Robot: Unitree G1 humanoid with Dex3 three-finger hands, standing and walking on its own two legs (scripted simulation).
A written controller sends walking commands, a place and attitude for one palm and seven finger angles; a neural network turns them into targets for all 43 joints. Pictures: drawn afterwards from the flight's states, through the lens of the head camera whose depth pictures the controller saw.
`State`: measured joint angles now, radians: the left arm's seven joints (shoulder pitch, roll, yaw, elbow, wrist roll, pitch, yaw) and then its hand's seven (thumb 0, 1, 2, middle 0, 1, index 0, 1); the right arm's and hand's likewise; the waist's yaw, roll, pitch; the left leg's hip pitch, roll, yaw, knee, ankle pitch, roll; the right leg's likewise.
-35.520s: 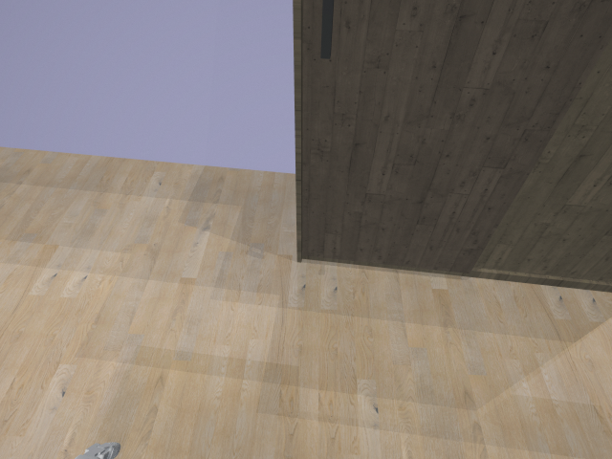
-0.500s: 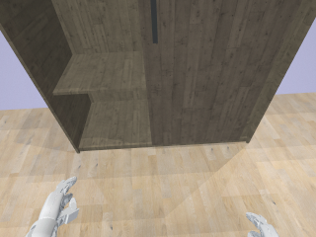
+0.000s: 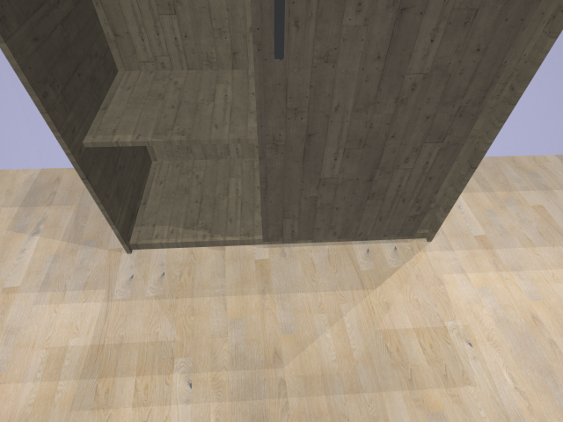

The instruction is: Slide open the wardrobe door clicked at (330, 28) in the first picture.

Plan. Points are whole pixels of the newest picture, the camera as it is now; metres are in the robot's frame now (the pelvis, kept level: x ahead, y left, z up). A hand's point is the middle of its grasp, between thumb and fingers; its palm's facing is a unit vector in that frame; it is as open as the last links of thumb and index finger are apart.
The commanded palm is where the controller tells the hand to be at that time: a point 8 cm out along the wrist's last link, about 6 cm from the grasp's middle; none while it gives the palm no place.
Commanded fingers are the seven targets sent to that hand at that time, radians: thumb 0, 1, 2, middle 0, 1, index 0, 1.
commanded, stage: let the arm hang, fingers relaxed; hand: left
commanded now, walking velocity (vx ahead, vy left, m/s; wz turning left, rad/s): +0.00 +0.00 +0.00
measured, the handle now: out of the picture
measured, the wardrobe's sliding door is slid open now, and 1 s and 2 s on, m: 0.56 0.56 0.56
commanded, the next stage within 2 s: look to check the result in 0.44 s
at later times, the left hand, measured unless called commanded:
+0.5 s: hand out of the picture +0.04 +0.19 -0.18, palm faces -0.03 -0.98 -0.19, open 7.4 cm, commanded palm none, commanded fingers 0.00 0.90 0.90 -0.20 -0.30 -0.20 -0.30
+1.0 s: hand out of the picture +0.07 +0.24 -0.17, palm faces -0.04 -0.96 -0.28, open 7.4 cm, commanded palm none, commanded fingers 0.00 0.90 0.90 -0.20 -0.30 -0.20 -0.30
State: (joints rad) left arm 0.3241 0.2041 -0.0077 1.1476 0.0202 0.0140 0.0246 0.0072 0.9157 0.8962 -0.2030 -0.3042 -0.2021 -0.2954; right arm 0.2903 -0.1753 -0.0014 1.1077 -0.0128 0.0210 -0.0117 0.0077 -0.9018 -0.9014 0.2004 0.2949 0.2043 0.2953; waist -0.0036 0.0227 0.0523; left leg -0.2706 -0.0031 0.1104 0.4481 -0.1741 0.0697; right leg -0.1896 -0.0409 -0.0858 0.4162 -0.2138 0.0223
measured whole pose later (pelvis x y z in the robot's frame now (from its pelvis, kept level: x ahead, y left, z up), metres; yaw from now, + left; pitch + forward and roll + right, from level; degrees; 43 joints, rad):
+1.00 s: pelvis +0.03 +0.01 +0.01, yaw +0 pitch -1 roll +0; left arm 0.17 0.29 0.00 1.15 0.02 -0.01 0.01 0.01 0.90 0.90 -0.20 -0.30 -0.20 -0.30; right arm 0.13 -0.28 0.00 1.13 -0.01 -0.01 0.00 0.01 -0.90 -0.90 0.20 0.30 0.21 0.30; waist 0.00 -0.01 0.04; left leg -0.17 -0.04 0.12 0.33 -0.16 0.08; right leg -0.10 -0.07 -0.08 0.32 -0.20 0.04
